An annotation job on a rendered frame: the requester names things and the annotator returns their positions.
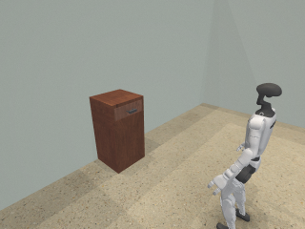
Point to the robot left upper arm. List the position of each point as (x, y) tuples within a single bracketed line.
[(256, 127)]

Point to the handle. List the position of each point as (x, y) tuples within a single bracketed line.
[(132, 111)]

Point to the robot right shin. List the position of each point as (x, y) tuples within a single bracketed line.
[(240, 199)]

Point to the left robot hand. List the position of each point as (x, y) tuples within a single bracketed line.
[(220, 182)]

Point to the drawer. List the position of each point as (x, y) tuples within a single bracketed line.
[(121, 112)]

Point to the right robot hand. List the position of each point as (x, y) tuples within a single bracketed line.
[(241, 146)]

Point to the cabinet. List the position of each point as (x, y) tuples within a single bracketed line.
[(120, 143)]

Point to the robot left forearm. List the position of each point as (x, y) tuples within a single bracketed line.
[(242, 161)]

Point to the right robot thigh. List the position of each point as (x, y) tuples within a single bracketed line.
[(240, 187)]

